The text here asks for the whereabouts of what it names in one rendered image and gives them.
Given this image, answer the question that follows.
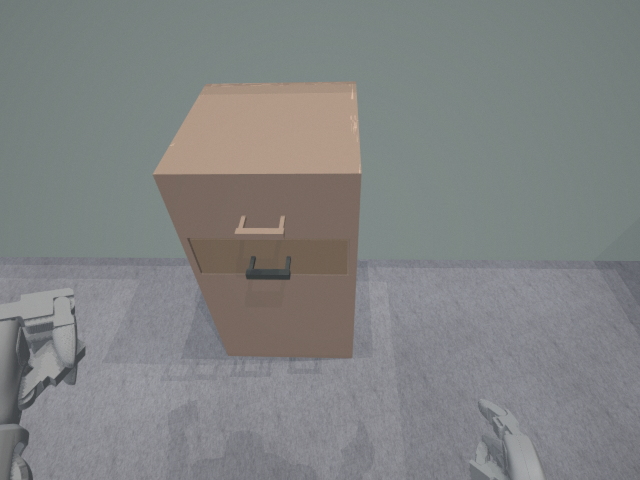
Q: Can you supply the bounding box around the cabinet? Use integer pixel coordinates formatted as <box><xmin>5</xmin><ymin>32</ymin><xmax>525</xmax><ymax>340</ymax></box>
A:
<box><xmin>153</xmin><ymin>81</ymin><xmax>362</xmax><ymax>358</ymax></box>

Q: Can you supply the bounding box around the left robot forearm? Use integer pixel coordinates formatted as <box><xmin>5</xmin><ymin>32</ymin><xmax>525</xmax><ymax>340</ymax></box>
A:
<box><xmin>0</xmin><ymin>424</ymin><xmax>33</xmax><ymax>480</ymax></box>

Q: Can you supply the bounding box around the handle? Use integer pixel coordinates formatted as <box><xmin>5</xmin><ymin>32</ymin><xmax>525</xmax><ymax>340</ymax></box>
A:
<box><xmin>245</xmin><ymin>256</ymin><xmax>291</xmax><ymax>280</ymax></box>
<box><xmin>235</xmin><ymin>228</ymin><xmax>285</xmax><ymax>240</ymax></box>

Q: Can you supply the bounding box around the left robot hand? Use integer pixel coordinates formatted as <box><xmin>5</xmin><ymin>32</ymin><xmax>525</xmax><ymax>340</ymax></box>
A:
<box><xmin>0</xmin><ymin>288</ymin><xmax>86</xmax><ymax>425</ymax></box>

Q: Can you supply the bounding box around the right robot hand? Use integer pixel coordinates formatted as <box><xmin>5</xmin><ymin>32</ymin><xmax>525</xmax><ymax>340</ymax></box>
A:
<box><xmin>469</xmin><ymin>399</ymin><xmax>547</xmax><ymax>480</ymax></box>

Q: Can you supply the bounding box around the drawer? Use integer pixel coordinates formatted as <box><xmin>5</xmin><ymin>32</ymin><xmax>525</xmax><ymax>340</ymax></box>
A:
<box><xmin>190</xmin><ymin>238</ymin><xmax>348</xmax><ymax>274</ymax></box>

